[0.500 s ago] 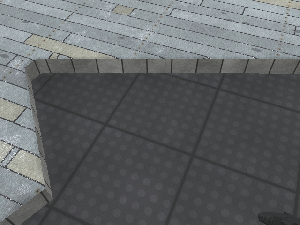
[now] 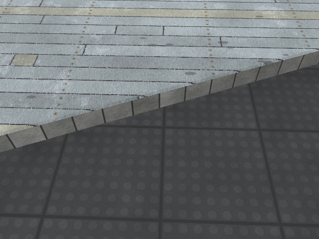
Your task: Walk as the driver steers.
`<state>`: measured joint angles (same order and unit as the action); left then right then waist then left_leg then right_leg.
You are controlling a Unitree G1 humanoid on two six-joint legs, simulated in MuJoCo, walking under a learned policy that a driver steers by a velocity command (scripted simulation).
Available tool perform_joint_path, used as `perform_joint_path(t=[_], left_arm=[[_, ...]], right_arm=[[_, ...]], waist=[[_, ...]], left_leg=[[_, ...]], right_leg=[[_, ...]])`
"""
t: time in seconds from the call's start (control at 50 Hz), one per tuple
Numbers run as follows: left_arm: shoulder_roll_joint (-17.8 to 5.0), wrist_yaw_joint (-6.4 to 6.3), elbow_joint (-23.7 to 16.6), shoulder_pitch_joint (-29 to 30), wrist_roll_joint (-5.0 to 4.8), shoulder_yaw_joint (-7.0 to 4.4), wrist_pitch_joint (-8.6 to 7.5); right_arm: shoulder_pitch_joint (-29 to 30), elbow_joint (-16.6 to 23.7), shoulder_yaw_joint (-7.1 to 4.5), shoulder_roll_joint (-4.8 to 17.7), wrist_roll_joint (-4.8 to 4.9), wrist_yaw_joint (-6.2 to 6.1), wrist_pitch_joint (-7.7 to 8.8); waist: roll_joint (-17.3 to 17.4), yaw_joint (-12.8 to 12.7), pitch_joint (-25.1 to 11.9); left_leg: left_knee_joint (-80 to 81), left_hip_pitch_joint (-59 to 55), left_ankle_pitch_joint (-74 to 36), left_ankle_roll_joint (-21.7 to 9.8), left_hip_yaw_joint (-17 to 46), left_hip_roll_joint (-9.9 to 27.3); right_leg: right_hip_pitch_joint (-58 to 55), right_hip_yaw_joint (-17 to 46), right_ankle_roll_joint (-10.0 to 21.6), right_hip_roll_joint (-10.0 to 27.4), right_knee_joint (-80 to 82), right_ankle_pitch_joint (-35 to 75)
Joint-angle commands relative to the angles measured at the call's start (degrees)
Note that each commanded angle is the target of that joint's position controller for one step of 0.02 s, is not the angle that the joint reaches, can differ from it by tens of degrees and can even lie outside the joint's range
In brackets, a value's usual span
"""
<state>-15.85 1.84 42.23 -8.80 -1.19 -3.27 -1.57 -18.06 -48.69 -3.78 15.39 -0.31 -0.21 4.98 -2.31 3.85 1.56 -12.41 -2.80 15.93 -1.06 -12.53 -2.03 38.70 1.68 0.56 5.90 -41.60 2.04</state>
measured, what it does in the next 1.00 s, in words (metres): walks ahead, turning right: right foot, then left foot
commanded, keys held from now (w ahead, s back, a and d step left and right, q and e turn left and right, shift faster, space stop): w+e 1.00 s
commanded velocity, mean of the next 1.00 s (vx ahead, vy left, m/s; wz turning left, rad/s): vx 0.50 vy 0.00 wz -0.58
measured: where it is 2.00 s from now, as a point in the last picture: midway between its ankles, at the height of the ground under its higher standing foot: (238, 159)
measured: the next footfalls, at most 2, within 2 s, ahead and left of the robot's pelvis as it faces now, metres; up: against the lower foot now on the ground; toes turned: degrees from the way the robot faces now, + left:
right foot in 0.14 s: +0.24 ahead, -0.12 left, +0.00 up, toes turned -7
left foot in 0.62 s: +0.56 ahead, +0.01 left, +0.00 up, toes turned -25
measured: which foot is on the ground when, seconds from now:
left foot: down 0.00-0.12, up 0.14-0.60, down 0.62-1.00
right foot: up 0.00-0.12, down 0.14-0.62, up 0.64-1.00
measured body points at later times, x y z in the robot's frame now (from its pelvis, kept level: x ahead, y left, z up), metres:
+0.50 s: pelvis +0.28 -0.05 +0.00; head +0.31 -0.08 +0.45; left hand +0.42 +0.21 -0.10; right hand +0.44 -0.35 -0.08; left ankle +0.51 +0.07 -0.69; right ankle +0.21 -0.12 -0.74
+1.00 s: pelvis +0.54 -0.11 +0.00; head +0.57 -0.14 +0.45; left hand +0.86 -0.03 -0.08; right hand +0.39 -0.37 -0.12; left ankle +0.53 +0.03 -0.74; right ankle +0.59 -0.33 -0.69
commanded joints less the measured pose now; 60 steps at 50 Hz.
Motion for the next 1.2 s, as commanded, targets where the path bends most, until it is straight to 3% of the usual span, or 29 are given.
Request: perform_joint_path(t=[0.02, 0.08, 0.12, 0.14, 0.16, 0.18, 0.2, 0.22, 0.24, 0.26, 0.32, 0.44, 0.54, 0.6, 0.62, 0.64, 0.66, 0.68, 0.7, 0.74, 0.82, 0.94, 1.04, 1.08, 1.12, 1.14, 1.16, 1.18, 1.2], left_arm=[[-2.3, 1.21, -7.0, 7.5, -0.01, -0.11, -0.79], [-4.4, 1.79, -8.3, 5.4, 0.04, -1.21, -0.42], [-8.5, 1.28, -5.9, -6.9, -0.16, -3.65, -0.08], [-12.6, 0.17, -3.6, -16.5, -0.18, -5.65, 0.44], [-19.4, -0.49, -3.5, -15.4, -0.75, -6.61, 0.16], [-15.4, -0.26, -5.5, -17.3, -0.2, -5.3, -0.81], [-11.8, -0.16, -5.1, -15.2, 0.34, -4.28, -1.56], [-10.2, -0.21, -5.3, -11.7, 0.14, -3.75, -1.97], [-7.9, -0.22, -5.9, -7.7, 0.15, -2.98, -1.95], [-7.5, -0.55, -7.0, -5.5, 0.98, -2.67, -2.11], [-8.2, -1.27, -7.3, -4.6, 0.68, -2.79, -2.33], [-10.5, -2.73, -5.3, -9.7, 0.01, -3.51, -1.56], [-9.7, -3.05, -3.8, -12.2, -0.35, -3.52, -0.84], [-7.6, -2.98, -4.6, -10.4, 0.05, -2.89, -0.46], [-4.3, -2.78, -5.6, -10.5, 0.85, -1.61, -0.63], [-1.0, -2.71, -7.2, -18.5, -0.74, -0.53, -1.11], [-6.8, -2.96, -5.7, -18.6, -1.34, -1.33, -1.15], [-10.2, -2.95, -6.0, -12.6, -1.01, -2.27, -0.82], [-10.1, -3.05, -6.6, -9.4, -0.33, -2.37, -0.52], [-8.3, -2.49, -7.8, -7.4, -0.01, -2.49, -0.37], [-4.5, -1.96, -9.3, -5.9, -0.39, -1.6, 0.61], [-3.3, -0.35, -11.2, 2.1, -0.05, -0.77, -0.23], [-3.6, 1.3, -14.1, 8.3, -0.31, -0.8, -0.31], [-5.6, 1.49, -14.2, 5.9, 0.16, -1.83, -0.04], [-9.3, 0.86, -10.8, -7.8, 0.28, -4.28, 0.3], [-13.1, -0.37, -8.2, -17.5, 0.07, -5.82, 0.89], [-19.0, -0.84, -9.3, -13.9, -0.59, -6.13, 0.42], [-13.3, -0.54, -10.0, -15.5, 0.14, -4.36, -0.31], [-10.8, -0.34, -9.2, -13.9, 1.05, -3.45, -1.07]], right_arm=[[-0.1, 2.1, -2.61, 10.3, 0.93, -0.47, -0.51], [1.1, 2.2, -3.23, 12.4, 1.53, -0.95, -1.82], [2.8, 2.6, -3.36, 13.3, 1.93, -1.37, -2.65], [2.7, 3.4, -2.67, 11.9, 1.32, -1.58, -2.29], [-3.3, 6.5, 0.24, 2.6, -1.25, -0.53, -0.79], [1.3, 7.3, 0.14, 6.1, 0.76, 0.39, 1.73], [7.7, 9.0, -0.76, 9.4, 3.06, 0.94, 3.05], [8.8, 9.5, -0.39, 8.7, 2.66, 0.77, 3.69], [9.7, 8.6, -0.62, 8.5, 0.82, 0.26, 3.57], [7.8, 8.6, -1.03, 9.1, 0.26, 0.25, 3.05], [6.6, 8.4, -0.94, 7.6, -0.47, 0.31, 1.24], [19.0, 11.8, 0.56, 4.4, -0.05, 0.84, 1.05], [21.3, 13.2, -0.56, 7.5, 0.79, 1.72, 2.13], [11.2, 10.9, -2.26, 10.1, 0.32, 1.28, 2.98], [2.8, 10.2, -3.12, 13.0, -0.73, 0.81, 3.15], [-2.5, 8.2, -4.17, 17.4, -1.34, 0.91, 2.3], [-1.5, 8.6, -3.16, 12.3, 0.2, 1.23, 2.01], [0.9, 9.3, -2.15, 8.7, 0.42, 0.94, 1.63], [3.6, 9.6, -1.63, 7.7, -0.08, 0.79, 1.21], [5.8, 8.7, -0.93, 6.1, -0.73, 0.5, 1.09], [5.4, 6.6, -1.57, 7.6, 0.07, 0.44, 1.75], [4.3, 4.3, -2.07, 10.2, 0.3, 0.12, 0.94], [0.9, 2.1, -2.67, 12.7, 1.54, 0.08, -0.54], [1.2, 2.1, -3.16, 14.5, 1.99, -0.25, -1.28], [1.4, 1.9, -2.89, 14.5, 2.33, -0.66, -1.96], [0.5, 2.7, -1.56, 11.5, 0.77, -0.69, -1.59], [-3.9, 6.1, 1.08, 4.4, -0.42, 0.2, -0.09], [-0.9, 4.8, 0.01, 10.1, 1.55, 1.18, 1.79], [4.7, 6.4, -0.47, 11.6, 3.78, 1.5, 2.28]], waist=[[4.0, 0.7, 4.5], [6.6, -2.2, 1.0], [6.8, -9.7, -6.1], [2.9, -14.1, -11.1], [-13.3, -6.9, -15.2], [-7.6, -10.5, -24.2], [-4.1, -11.8, -15.9], [0.3, -9.2, -10.5], [3.9, -6.8, -6.0], [0.7, -4.4, -5.5], [1.6, -2.5, -3.8], [-1.5, -7.2, -1.3], [-3.5, -7.3, -1.3], [-4.7, -1.7, -5.6], [0.7, 1.8, -13.3], [20.1, -1.5, -20.4], [16.5, -0.5, -17.4], [11.0, 1.0, -10.2], [7.1, 0.2, -6.2], [8.3, -1.9, -1.9], [8.0, -2.7, -0.1], [5.7, -0.2, 1.0], [6.1, 0.8, 3.2], [7.9, -1.7, 0.7], [6.6, -10.1, -7.0], [0.6, -14.0, -12.4], [-15.6, -6.8, -18.9], [-6.8, -10.9, -24.4], [-4.2, -11.3, -16.0]], left_leg=[[2.5, -1.6, -25.8, -7.6, 3.6, 18.5], [-6.7, -4.9, -49.4, -5.7, 1.2, 18.7], [-24.5, -1.0, -58.6, -3.6, -0.8, 16.5], [-40.5, 11.5, -45.0, -1.1, -0.9, 14.1], [-61.7, 39.2, 12.3, 2.8, 2.6, 2.3], [-69.8, 46.8, 18.8, 2.4, 16.9, -0.6], [-68.6, 51.6, 13.2, 0.8, 18.4, 2.9], [-63.1, 49.9, 8.0, -0.1, 18.2, 5.5], [-57.6, 45.9, 5.1, -0.1, 17.5, 7.3], [-55.3, 41.6, 3.3, 0.6, 18.1, 8.2], [-47.8, 37.5, 0.9, 3.3, 16.6, 8.2], [-22.9, 31.9, -20.2, 5.3, 14.9, 3.3], [-15.8, 29.7, -16.6, 3.2, 17.8, 2.3], [-12.4, 15.0, -12.7, -0.6, 16.6, 2.9], [-13.5, 0.6, -9.2, -4.2, 25.1, 12.0], [-8.2, -17.4, 4.3, -13.8, 51.7, 24.7], [-4.9, -16.1, 17.6, -13.5, 58.4, 26.1], [-4.1, -9.5, 16.2, -10.9, 49.3, 23.7], [-3.6, -2.9, 8.5, -9.3, 41.5, 21.3], [-1.0, 6.0, -2.1, -8.4, 31.9, 17.7], [3.4, 9.3, -9.7, -10.2, 22.7, 17.6], [3.9, 6.4, -18.9, -8.3, 10.0, 15.8], [1.5, 0.1, -24.8, -6.4, 5.4, 18.0], [-5.7, -2.1, -43.6, -5.2, 3.0, 18.1], [-24.4, 3.2, -53.6, -3.3, 0.5, 16.1], [-41.1, 17.7, -34.9, -1.1, 0.6, 13.9], [-63.4, 41.8, 14.1, 2.2, 4.5, 1.8], [-68.5, 46.2, 15.2, 1.3, 16.8, 3.4], [-68.3, 48.7, 11.9, 0.2, 16.2, 5.7]], right_leg=[[3.0, -2.3, 1.7, -0.2, 4.2, -2.2], [-4.3, -6.9, 4.8, -4.6, 5.1, -10.6], [-21.6, -8.8, 8.1, -9.3, 8.3, -11.2], [-39.2, -1.7, 11.0, -6.8, 10.7, -9.1], [-59.8, 29.8, 21.7, 8.7, 13.9, -14.5], [-64.4, 47.4, 25.9, 13.9, 23.5, -23.2], [-59.5, 38.9, 21.9, 12.1, 25.1, -20.3], [-51.0, 31.7, 19.4, 9.6, 24.8, -15.4], [-42.4, 25.2, 16.9, 6.7, 25.7, -8.7], [-36.9, 23.1, 17.7, 6.1, 26.6, -2.3], [-28.7, 17.6, 17.3, 3.6, 28.6, 4.4], [-22.9, 12.5, 12.3, -1.5, 27.9, -2.9], [-29.9, 20.5, 10.7, 1.6, 21.4, -8.4], [-29.0, 20.7, 7.7, -1.4, 11.0, -3.2], [-22.4, 16.3, 5.4, -4.9, -4.2, -9.5], [-2.2, 8.7, 1.5, -12.7, -22.8, -34.6], [5.3, 9.8, 0.7, -8.0, -31.0, -35.1], [7.1, 8.7, 0.3, -6.0, -33.3, -29.8], [5.5, 6.8, -0.1, -4.0, -32.6, -25.7], [1.9, 6.4, -0.1, -1.0, -28.3, -21.1], [2.3, 4.3, -0.8, 0.9, -21.8, -18.2], [0.7, 0.8, -0.6, 0.2, -4.2, -2.4], [-1.3, -3.1, 2.2, -1.6, 4.6, -4.8], [-7.3, -6.2, 4.4, -5.0, 5.6, -11.0], [-28.0, -7.8, 8.1, -9.7, 10.4, -9.4], [-46.4, 2.6, 11.0, -3.7, 10.7, -8.4], [-62.8, 37.0, 22.6, 12.7, 18.4, -17.5], [-62.7, 43.0, 22.5, 15.6, 24.3, -21.8], [-56.4, 33.0, 19.3, 13.6, 23.7, -16.6]])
